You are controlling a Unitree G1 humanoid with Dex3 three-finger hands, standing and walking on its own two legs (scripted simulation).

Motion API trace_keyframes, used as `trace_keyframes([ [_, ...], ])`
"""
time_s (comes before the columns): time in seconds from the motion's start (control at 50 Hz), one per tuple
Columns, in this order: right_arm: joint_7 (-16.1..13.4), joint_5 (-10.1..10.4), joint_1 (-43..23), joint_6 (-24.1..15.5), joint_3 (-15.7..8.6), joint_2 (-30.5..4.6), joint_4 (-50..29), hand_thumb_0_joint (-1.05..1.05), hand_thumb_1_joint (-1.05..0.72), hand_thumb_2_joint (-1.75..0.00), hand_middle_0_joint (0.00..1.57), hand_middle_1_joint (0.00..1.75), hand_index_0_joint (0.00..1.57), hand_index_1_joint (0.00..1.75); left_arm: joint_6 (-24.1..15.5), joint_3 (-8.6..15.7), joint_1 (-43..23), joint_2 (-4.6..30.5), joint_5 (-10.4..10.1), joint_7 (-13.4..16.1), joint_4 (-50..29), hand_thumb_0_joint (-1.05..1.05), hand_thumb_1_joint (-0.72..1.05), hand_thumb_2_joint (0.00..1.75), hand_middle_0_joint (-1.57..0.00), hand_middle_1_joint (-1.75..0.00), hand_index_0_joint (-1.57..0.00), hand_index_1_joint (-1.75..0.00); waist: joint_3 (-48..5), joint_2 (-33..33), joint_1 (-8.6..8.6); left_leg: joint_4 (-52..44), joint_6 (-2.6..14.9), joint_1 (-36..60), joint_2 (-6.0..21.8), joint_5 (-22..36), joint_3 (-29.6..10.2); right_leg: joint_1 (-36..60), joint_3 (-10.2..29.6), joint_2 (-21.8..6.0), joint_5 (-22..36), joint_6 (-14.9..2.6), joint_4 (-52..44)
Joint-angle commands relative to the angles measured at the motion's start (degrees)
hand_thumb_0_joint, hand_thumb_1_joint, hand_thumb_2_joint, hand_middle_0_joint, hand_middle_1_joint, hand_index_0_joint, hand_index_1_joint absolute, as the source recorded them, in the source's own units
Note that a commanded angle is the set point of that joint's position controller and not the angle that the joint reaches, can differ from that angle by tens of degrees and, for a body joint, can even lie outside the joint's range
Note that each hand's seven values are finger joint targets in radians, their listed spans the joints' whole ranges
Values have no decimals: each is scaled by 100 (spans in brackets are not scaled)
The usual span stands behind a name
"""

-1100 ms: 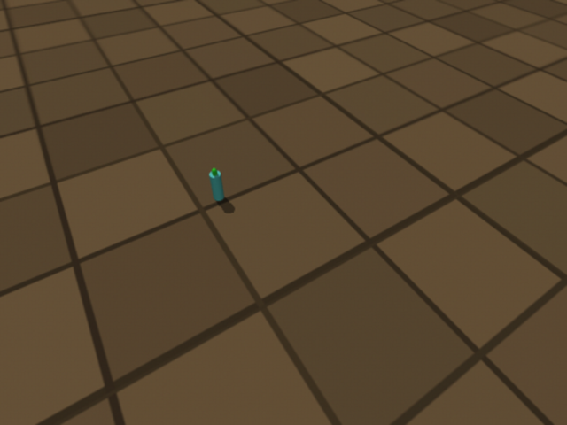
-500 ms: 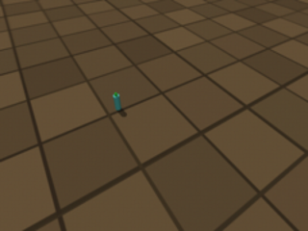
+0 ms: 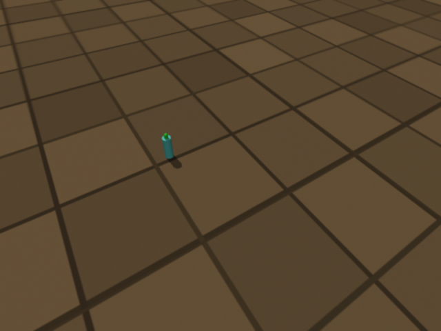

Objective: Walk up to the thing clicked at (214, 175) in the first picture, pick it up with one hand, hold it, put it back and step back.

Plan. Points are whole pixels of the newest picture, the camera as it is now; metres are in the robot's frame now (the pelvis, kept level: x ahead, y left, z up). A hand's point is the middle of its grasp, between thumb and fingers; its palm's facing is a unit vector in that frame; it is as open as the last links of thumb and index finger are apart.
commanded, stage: stand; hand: left
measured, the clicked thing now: (167, 145) +1.24 +0.33 -0.69
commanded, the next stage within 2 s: walk up in 0.02 s
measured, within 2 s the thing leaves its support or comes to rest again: neither
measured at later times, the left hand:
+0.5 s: hand out of the picture +0.15 +0.37 -0.17, palm faces +0.03 -0.93 -0.36, open 7.4 cm
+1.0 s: hand (85, 234) +0.37 +0.34 -0.14, palm faces +0.09 -0.92 -0.37, open 7.4 cm
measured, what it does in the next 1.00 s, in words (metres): walks ahead: left foot, then right foot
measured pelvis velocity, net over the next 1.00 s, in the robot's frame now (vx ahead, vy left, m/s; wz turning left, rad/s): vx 0.34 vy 0.06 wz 0.13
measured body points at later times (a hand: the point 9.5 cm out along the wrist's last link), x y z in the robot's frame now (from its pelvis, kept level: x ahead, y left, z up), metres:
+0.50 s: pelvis +0.11 +0.08 -0.02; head +0.12 +0.10 +0.43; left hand +0.15 +0.42 -0.14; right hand +0.18 -0.25 -0.11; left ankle +0.11 +0.20 -0.75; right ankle +0.11 -0.06 -0.69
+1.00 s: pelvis +0.34 +0.06 -0.01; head +0.36 +0.06 +0.44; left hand +0.36 +0.39 -0.11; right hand +0.46 -0.24 -0.13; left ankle +0.39 +0.21 -0.71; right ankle +0.34 -0.05 -0.75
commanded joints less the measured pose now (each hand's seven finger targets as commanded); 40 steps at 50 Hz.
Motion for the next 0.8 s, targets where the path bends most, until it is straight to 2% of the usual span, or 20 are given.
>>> trace_keyframes([
  [0.0, 107, -52, 180, -168, -554, -1646, -644, 0, -90, -90, 20, 30, 20, 30, -239, 614, 195, 1811, 51, -90, -598, 0, 90, 90, -20, -30, -20, -30, -916, -85, 107, 341, 633, -349, 306, -2061, -569, 441, 456, -468, -2008, -324, 244],
  [0.04, 223, -139, -389, -142, -578, -1532, -930, 0, -90, -90, 20, 30, 20, 30, -268, 732, 515, 1875, 128, -162, -593, 0, 90, 90, -20, -30, -20, -30, 116, -187, 422, 1000, 583, -2299, 193, -2623, -460, 335, 1358, -1047, -3431, -711, -42],
  [0.06, 263, -147, -654, -145, -547, -1320, -1150, 0, -90, -90, 20, 30, 20, 30, -294, 805, 734, 2022, 147, -165, -652, 0, 90, 90, -20, -30, -20, -30, 379, -814, 600, 2181, 446, -2925, -45, -1744, 45, 460, 2175, -1779, -3799, -1093, -790],
  [0.08, 267, -181, -725, -161, -546, -1250, -1269, 0, -90, -90, 20, 30, 20, 30, -360, 843, 723, 2107, 188, -152, -814, 0, 90, 90, -20, -30, -20, -30, 491, -891, 703, 2987, 322, -3559, 211, -1606, -183, 660, 2844, -2464, -3385, -1510, -1232],
  [0.12, 313, -151, -317, -207, -661, -1482, -1236, 0, -90, -90, 20, 30, 20, 30, -421, 821, 515, 1925, 134, -151, -982, 0, 90, 90, -20, -30, -20, -30, 256, -314, 417, 3316, 263, -3327, 410, -1288, -569, 617, 2348, -2147, -2896, -1410, -1160],
  [0.2, 477, -113, 261, -231, -763, -1492, -1274, 0, -90, -90, 20, 30, 20, 30, -443, 854, -59, 2054, 194, -222, -1390, 0, 90, 90, -20, -30, -20, -30, 162, -977, 25, 2315, 153, -1986, 590, -1233, -210, -302, 1036, -1720, -2144, -1142, -949],
  [0.26, 475, -105, 1004, -260, -886, -1407, -1108, 0, -90, -90, 20, 30, 20, 30, -390, 818, -298, 1991, 169, -285, -1510, 0, 90, 90, -20, -30, -20, -30, 73, -605, -400, 1238, 137, -370, 301, 27, 318, -1342, 217, -1347, -2044, -855, -57],
  [0.3, 375, -177, 1777, -318, -1055, -1684, -828, 0, -90, -90, 20, 30, 20, 30, -301, 685, 212, 1539, 159, -324, -1498, 0, 90, 90, -20, -30, -20, -30, -419, 624, -639, 1145, 259, 1358, -204, -619, 589, -2301, -369, -787, -1580, -693, 1935],
  [0.32, 279, -234, 2436, -354, -1153, -2088, -825, 0, -90, -90, 20, 30, 20, 30, -288, 568, 379, 1112, 124, -333, -1579, 0, 90, 90, -20, -30, -20, -30, -587, 1877, -901, 204, 701, 1763, 827, -2430, -1306, -3177, -681, -179, -1960, -440, 4033],
  [0.34, 282, -161, 2145, -417, -1159, -2628, -1114, 0, -90, -90, 20, 30, 20, 30, -296, 602, 276, 1262, 55, -276, -1672, 0, 90, 90, -20, -30, -20, -30, -491, 1835, -794, -1022, 1475, 1069, 2122, -3781, -4243, -3681, 173, 216, -2413, -323, 4845],
  [0.36, 272, 2, 1621, -405, -1156, -2630, -1264, 0, -90, -90, 20, 30, 20, 30, -310, 615, -34, 1737, 100, -222, -1673, 0, 90, 90, -20, -30, -20, -30, 40, 922, -599, -1155, 1778, 191, 2406, -3910, -4451, -3506, 815, -287, -2137, -321, 5005],
  [0.4, 219, -29, 985, -459, -915, -2142, -1512, 0, -90, -90, 20, 30, 20, 30, -290, 610, 622, 1822, -36, -262, -1369, 0, 90, 90, -20, -30, -20, -30, 162, 414, -83, -637, 1458, 188, 1789, -2676, -2675, -3391, 783, -608, -1278, -237, 4682],
  [0.46, 205, -3, 1030, -512, -823, -1996, -1543, 0, -90, -90, 20, 30, 20, 30, -263, 624, 780, 1760, 17, -366, -1285, 0, 90, 90, -20, -30, -20, -30, 234, 754, -62, -778, 1346, -505, 1453, -1518, -1463, -2590, 339, -684, -896, 4, 3674],
  [0.58, 217, 33, 1157, -580, -817, -2055, -1736, 0, -90, -90, 20, 30, 20, 30, -294, 676, 129, 1593, 48, -519, -1676, 0, 90, 90, -20, -30, -20, -30, 367, 737, -137, -694, 1342, -647, 1345, -1180, -865, -2073, 110, -734, -50, -12, 2132],
  [0.64, 212, 35, 1202, -546, -787, -1996, -1786, 0, -90, -90, 20, 30, 20, 30, -326, 691, 104, 1461, 50, -513, -1706, 0, 90, 90, -20, -30, -20, -30, 151, 620, -106, -127, 1158, -592, 1165, 181, -495, -1465, -281, -415, 106, -82, 1698],
  [0.7, 172, 43, 1200, -490, -699, -1778, -1907, 0, -90, -90, 20, 30, 20, 30, -401, 806, 1021, 1570, 49, -404, -1507, 0, 90, 90, -20, -30, -20, -30, -410, -16, 450, 1842, 871, -983, 803, 1716, -25, 326, -514, -43, -92, -282, 1155],
  [0.72, 160, 73, 1440, -485, -576, -1430, -1966, 0, -90, -90, 20, 30, 20, 30, -461, 954, 1707, 1909, 91, -328, -1386, 0, 90, 90, -20, -30, -20, -30, -838, -1056, 747, 3525, 625, -1783, 369, 1157, 275, 1333, 349, -570, -729, -523, 744],
  [0.74, 151, 127, 1566, -499, -486, -1208, -2150, 0, -90, -90, 20, 30, 20, 30, -505, 1033, 2010, 2450, 45, -275, -1481, 0, 90, 90, -20, -30, -20, -30, -1059, -2009, 724, 4914, 362, -3245, -434, -1494, 455, 2052, 3313, -2331, -1322, -1251, -167],
  [0.76, 70, 41, 1209, -447, -611, -1715, -2031, 0, -90, -90, 20, 30, 20, 30, -485, 996, 1705, 2480, -42, -261, -1576, 0, 90, 90, -20, -30, -20, -30, -689, -1224, 716, 5354, 376, -3376, -80, -2046, -282, 1261, 3914, -2732, -1591, -1716, -323],
  [0.78, 71, 86, 1148, -440, -651, -1831, -1891, 0, -90, -90, 20, 30, 20, 30, -465, 942, 1392, 2263, -115, -242, -1635, 0, 90, 90, -20, -30, -20, -30, -253, -568, 543, 5394, 366, -3213, 132, -1671, -596, 661, 3165, -2500, -1402, -1701, -314],
])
